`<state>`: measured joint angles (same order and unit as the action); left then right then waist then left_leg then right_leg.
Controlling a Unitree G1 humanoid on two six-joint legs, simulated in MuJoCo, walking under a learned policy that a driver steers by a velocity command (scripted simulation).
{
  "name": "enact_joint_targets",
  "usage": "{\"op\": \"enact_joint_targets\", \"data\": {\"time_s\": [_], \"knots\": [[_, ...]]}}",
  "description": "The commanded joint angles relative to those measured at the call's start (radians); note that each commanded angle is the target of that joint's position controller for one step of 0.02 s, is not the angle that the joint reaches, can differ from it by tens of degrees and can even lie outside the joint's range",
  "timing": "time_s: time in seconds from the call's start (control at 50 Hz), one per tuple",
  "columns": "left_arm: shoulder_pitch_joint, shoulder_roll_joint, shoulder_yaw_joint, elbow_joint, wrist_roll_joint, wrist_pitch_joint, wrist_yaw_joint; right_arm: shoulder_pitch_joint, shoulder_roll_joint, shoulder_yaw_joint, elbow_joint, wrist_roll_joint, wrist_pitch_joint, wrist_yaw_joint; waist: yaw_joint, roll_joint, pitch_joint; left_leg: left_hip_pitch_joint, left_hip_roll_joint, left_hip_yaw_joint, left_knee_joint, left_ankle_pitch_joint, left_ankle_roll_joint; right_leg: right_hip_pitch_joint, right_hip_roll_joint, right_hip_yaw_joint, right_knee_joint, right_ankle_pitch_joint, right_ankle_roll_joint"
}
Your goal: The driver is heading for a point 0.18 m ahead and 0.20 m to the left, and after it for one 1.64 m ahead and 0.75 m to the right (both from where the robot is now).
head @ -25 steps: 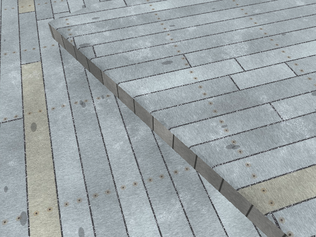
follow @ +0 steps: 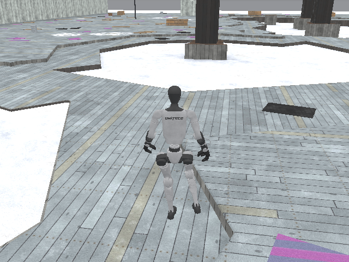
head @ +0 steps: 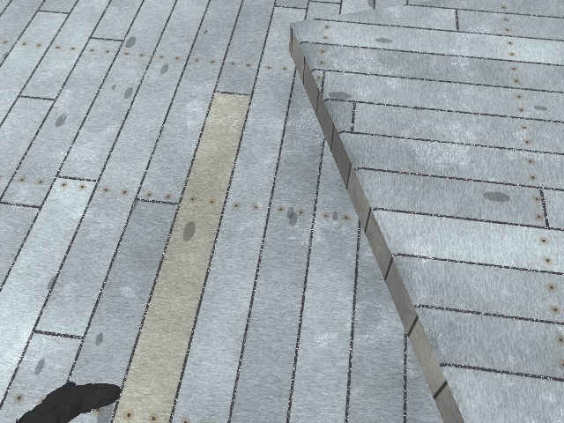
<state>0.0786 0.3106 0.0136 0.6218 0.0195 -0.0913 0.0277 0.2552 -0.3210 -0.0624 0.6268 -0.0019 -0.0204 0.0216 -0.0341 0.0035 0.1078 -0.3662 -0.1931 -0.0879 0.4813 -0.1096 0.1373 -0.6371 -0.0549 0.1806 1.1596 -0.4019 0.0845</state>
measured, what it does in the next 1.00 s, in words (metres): walks ahead, turning right: right foot, then left foot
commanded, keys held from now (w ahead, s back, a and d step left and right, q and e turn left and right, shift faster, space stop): q+shift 0.10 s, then e+shift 0.76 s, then w+e+shift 0.14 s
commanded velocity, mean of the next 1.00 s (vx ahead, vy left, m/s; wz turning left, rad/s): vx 0.10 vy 0.00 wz -0.33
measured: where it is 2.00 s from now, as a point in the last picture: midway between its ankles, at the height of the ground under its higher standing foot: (494, 264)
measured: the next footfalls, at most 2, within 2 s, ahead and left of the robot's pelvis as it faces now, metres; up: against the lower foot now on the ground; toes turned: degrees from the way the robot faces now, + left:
right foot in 0.20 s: +0.29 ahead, -0.16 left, +0.00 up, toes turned +17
left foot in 0.56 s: +0.19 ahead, +0.05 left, +0.00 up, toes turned -11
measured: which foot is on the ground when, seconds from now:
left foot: down 0.00-0.20, up 0.22-0.54, down 0.56-1.00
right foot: up 0.00-0.18, down 0.20-0.58, up 0.60-1.00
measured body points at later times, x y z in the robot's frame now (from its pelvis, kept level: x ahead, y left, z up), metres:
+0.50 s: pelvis +0.15 -0.06 +0.01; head +0.20 -0.07 +0.45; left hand +0.25 +0.22 -0.10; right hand +0.32 -0.33 -0.10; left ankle +0.14 +0.07 -0.71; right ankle +0.25 -0.17 -0.73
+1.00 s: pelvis +0.19 -0.07 +0.01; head +0.23 -0.09 +0.46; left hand +0.48 +0.08 -0.07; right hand +0.17 -0.39 -0.10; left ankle +0.16 +0.06 -0.73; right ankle +0.14 -0.19 -0.70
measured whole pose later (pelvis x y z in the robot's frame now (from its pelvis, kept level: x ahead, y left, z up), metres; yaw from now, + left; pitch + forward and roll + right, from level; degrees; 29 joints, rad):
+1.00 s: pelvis +0.19 -0.07 +0.01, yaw -27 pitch +2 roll +1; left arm 0.14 0.30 0.05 0.56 -0.03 0.07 -0.04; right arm 0.18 -0.31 -0.08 0.72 0.01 0.00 0.00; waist -0.05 -0.02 0.04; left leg -0.07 0.05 0.26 0.38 -0.34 -0.01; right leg -0.43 -0.10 -0.06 0.79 -0.38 0.04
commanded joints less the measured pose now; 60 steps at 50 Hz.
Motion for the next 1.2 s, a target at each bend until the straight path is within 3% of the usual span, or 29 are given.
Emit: {"op": "enact_joint_targets", "data": {"time_s": [0.02, 0.1, 0.18, 0.2, 0.22, 0.24, 0.26, 0.28, 0.3, 0.34, 0.42, 0.52, 0.56, 0.58, 0.6, 0.62, 0.64, 0.68, 0.82, 0.86, 0.94, 1.0, 1.04, 1.08, 1.1, 1.12, 1.14, 1.16, 1.2], "knots": [[0.123, 0.072, 0.029, -0.020, 0.015, 0.022, 0.009, -0.101, -0.171, -0.058, -0.084, 0.014, 0.007, -0.040, 0.089, -0.040, -0.204, -0.097, 0.181, -0.221, -0.099, 0.566, 0.136, 0.203, 0.074, -0.100, -0.227, 0.169, 0.032], [0.005, 0.071, 0.030, -0.048, -0.011, 0.037, -0.005, -0.073, -0.158, -0.059, -0.066, 0.030, 0.051, -0.063, 0.038, 0.073, -0.258, -0.042, 0.143, -0.286, -0.046, 0.274, 0.041, 0.279, 0.144, -0.070, -0.489, 0.353, 0.029], [0.062, 0.108, 0.051, -0.011, -0.004, 0.012, -0.022, -0.046, -0.059, -0.023, -0.045, 0.006, 0.044, -0.069, 0.037, 0.156, -0.250, 0.102, 0.206, -0.319, 0.101, 0.100, 0.009, 0.326, 0.059, -0.052, -0.662, 0.482, -0.021], [0.059, 0.101, 0.049, -0.011, 0.012, 0.001, -0.023, -0.009, -0.007, -0.006, -0.027, 0.000, 0.036, -0.064, 0.031, 0.119, -0.247, 0.104, 0.169, -0.277, 0.182, 0.041, -0.025, 0.400, 0.015, -0.044, -0.728, 0.593, -0.057], [0.013, 0.112, 0.035, -0.034, 0.039, -0.002, -0.025, 0.133, 0.066, 0.017, 0.008, -0.018, 0.030, -0.057, -0.050, -0.078, -0.270, 0.032, 0.070, -0.191, 0.349, -0.349, -0.080, 0.523, -0.145, 0.135, -0.728, 0.975, -0.139], [0.020, 0.081, 0.024, -0.011, 0.065, 0.005, -0.021, 0.228, 0.016, 0.012, 0.022, -0.009, 0.031, -0.052, -0.101, -0.274, -0.272, -0.039, 0.079, -0.117, 0.394, -0.486, -0.148, 0.535, -0.292, 0.417, -0.794, 0.933, -0.316], [0.025, 0.045, 0.022, -0.014, 0.028, 0.017, -0.028, 0.173, -0.078, -0.008, 0.029, -0.019, 0.040, -0.055, -0.054, -0.223, -0.260, -0.053, 0.141, -0.085, 0.414, -0.491, -0.186, 0.524, -0.264, 0.498, -0.817, 0.674, -0.360], [0.058, 0.053, 0.025, -0.005, 0.001, 0.032, -0.035, 0.059, -0.109, -0.022, 0.019, -0.019, 0.051, -0.056, -0.006, -0.150, -0.235, -0.077, 0.144, -0.066, 0.403, -0.467, -0.196, 0.518, -0.205, 0.453, -0.818, 0.462, -0.336], [0.080, 0.121, 0.049, -0.006, -0.017, 0.046, -0.038, -0.008, -0.116, -0.033, 0.015, -0.016, 0.062, -0.057, 0.014, -0.108, -0.205, -0.107, 0.127, -0.042, 0.425, -0.467, -0.205, 0.504, -0.166, 0.445, -0.835, 0.304, -0.313], [0.084, 0.215, 0.086, -0.019, -0.026, 0.062, -0.033, -0.063, -0.111, -0.037, 0.005, -0.005, 0.070, -0.055, 0.024, -0.092, -0.159, -0.127, 0.115, -0.044, 0.448, -0.433, -0.201, 0.460, -0.139, 0.442, -0.870, 0.177, -0.281], [0.082, 0.150, 0.092, -0.030, -0.040, 0.089, -0.016, -0.075, -0.039, -0.022, 0.033, 0.007, 0.055, -0.063, 0.027, -0.168, -0.191, -0.022, 0.076, -0.026, 0.268, -0.342, -0.187, 0.450, -0.039, 0.347, -0.886, 0.146, -0.221], [0.090, 0.154, 0.122, -0.036, -0.056, 0.119, 0.011, -0.060, -0.047, -0.029, 0.057, 0.020, 0.019, -0.044, 0.017, -0.214, -0.218, 0.140, 0.074, -0.040, -0.020, -0.202, -0.145, 0.434, -0.017, 0.394, -0.898, 0.112, -0.208], [0.094, 0.122, 0.115, -0.043, -0.063, 0.126, 0.018, 0.008, -0.101, -0.048, 0.083, 0.013, 0.014, -0.043, -0.006, -0.172, -0.243, 0.359, 0.196, -0.076, -0.177, -0.073, -0.092, 0.286, 0.052, 0.337, -0.815, -0.014, -0.139], [0.091, 0.083, 0.104, -0.071, -0.065, 0.123, 0.016, -0.006, -0.180, -0.062, 0.080, -0.022, 0.018, -0.043, 0.019, 0.080, -0.215, 0.405, 0.394, -0.302, -0.213, -0.103, 0.031, 0.084, 0.165, 0.163, -0.615, -0.137, -0.094], [0.148, 0.119, 0.118, -0.056, -0.060, 0.110, 0.008, -0.111, -0.165, -0.058, 0.048, -0.055, 0.014, -0.044, 0.054, 0.202, -0.174, 0.313, 0.546, -0.403, -0.229, 0.067, 0.104, 0.024, 0.178, 0.051, -0.372, -0.160, -0.050], [0.177, 0.183, 0.139, -0.027, -0.052, 0.108, 0.003, -0.172, -0.105, -0.040, 0.020, -0.056, 0.009, -0.054, 0.071, 0.129, -0.158, 0.277, 0.541, -0.323, -0.207, 0.165, 0.101, 0.032, 0.123, 0.026, -0.220, -0.115, -0.024], [0.201, 0.180, 0.142, -0.004, -0.047, 0.116, 0.002, -0.207, -0.069, -0.029, 0.009, -0.039, 0.006, -0.064, 0.084, 0.074, -0.151, 0.266, 0.476, -0.222, -0.181, 0.195, 0.061, 0.042, 0.117, 0.008, -0.152, -0.058, -0.015], [0.228, 0.126, 0.125, 0.006, -0.036, 0.132, 0.001, -0.222, -0.056, -0.019, 0.008, -0.013, 0.006, -0.075, 0.078, 0.088, -0.129, 0.289, 0.424, -0.101, -0.142, 0.330, 0.034, -0.016, 0.087, -0.030, -0.010, 0.023, 0.005], [0.057, 0.079, 0.077, -0.109, -0.052, 0.127, -0.045, -0.104, -0.131, -0.038, 0.028, -0.021, 0.047, -0.071, -0.028, 0.110, -0.112, 0.409, 0.452, 0.062, -0.144, 0.474, 0.087, -0.042, -0.032, -0.184, -0.200, 0.080, 0.050], [0.047, 0.074, 0.071, -0.124, -0.049, 0.129, -0.054, -0.108, -0.155, -0.048, 0.027, -0.016, 0.049, -0.059, -0.028, 0.109, -0.121, 0.398, 0.473, 0.100, -0.140, 0.495, 0.084, 0.013, -0.037, -0.213, -0.272, 0.084, 0.033], [-0.031, 0.081, 0.066, -0.159, -0.056, 0.144, -0.062, -0.064, -0.183, -0.068, 0.035, 0.012, 0.010, -0.024, -0.058, 0.103, -0.103, 0.411, 0.536, 0.070, -0.271, -0.137, 0.065, 0.028, -0.056, -0.236, -0.350, 0.037, -0.031], [-0.048, 0.076, 0.062, -0.164, -0.048, 0.138, -0.073, -0.055, -0.190, -0.076, 0.045, 0.027, -0.012, -0.010, -0.045, 0.087, -0.080, 0.445, 0.551, 0.108, -0.286, -0.197, 0.037, 0.074, -0.042, -0.258, -0.421, -0.020, -0.095], [0.035, 0.088, 0.072, -0.130, -0.048, 0.134, -0.074, -0.096, -0.205, -0.081, 0.046, 0.032, -0.018, -0.005, 0.022, 0.095, -0.112, 0.389, 0.513, 0.218, -0.172, 0.094, 0.006, 0.259, 0.017, -0.318, -0.504, -0.039, -0.139], [0.402, 0.180, 0.131, 0.006, -0.059, 0.129, -0.055, -0.169, -0.158, -0.065, 0.031, 0.044, -0.021, -0.010, 0.221, 0.020, -0.249, 0.133, 0.398, 0.367, 0.311, 0.452, -0.083, 0.767, 0.109, -0.322, -0.653, 0.066, -0.230], [0.521, 0.316, 0.165, 0.034, -0.059, 0.117, -0.046, -0.233, -0.058, -0.035, -0.043, 0.017, -0.040, -0.016, 0.240, -0.233, -0.189, -0.353, 0.279, 0.342, 0.693, -0.174, -0.164, 1.015, -0.109, 0.137, -0.741, 0.092, -0.349], [0.475, 0.324, 0.151, -0.014, -0.048, 0.071, -0.056, -0.294, -0.017, -0.010, -0.113, 0.010, -0.084, -0.015, 0.207, -0.277, -0.248, -0.670, 0.148, 0.084, 0.906, -0.445, -0.189, 1.088, -0.251, 0.607, -0.908, -0.133, -0.503], [0.410, 0.222, 0.124, -0.024, -0.046, 0.050, -0.064, -0.311, -0.094, -0.021, -0.120, 0.039, -0.117, 0.002, 0.197, -0.141, -0.175, -0.766, 0.219, 0.000, 0.917, -0.374, -0.164, 1.051, -0.289, 0.548, -0.940, -0.183, -0.492], [0.392, 0.169, 0.104, -0.026, -0.040, 0.043, -0.064, -0.273, -0.107, -0.020, -0.107, 0.039, -0.133, 0.012, 0.154, -0.109, -0.120, -0.736, 0.241, 0.010, 0.874, -0.313, -0.148, 0.971, -0.259, 0.449, -0.929, -0.124, -0.465], [0.278, 0.118, 0.075, -0.050, -0.030, 0.042, -0.053, -0.191, -0.128, -0.029, -0.062, -0.010, -0.131, 0.011, 0.063, -0.044, -0.031, -0.590, 0.277, 0.023, 0.701, -0.167, -0.173, 0.764, -0.169, 0.254, -0.944, 0.093, -0.404]]}}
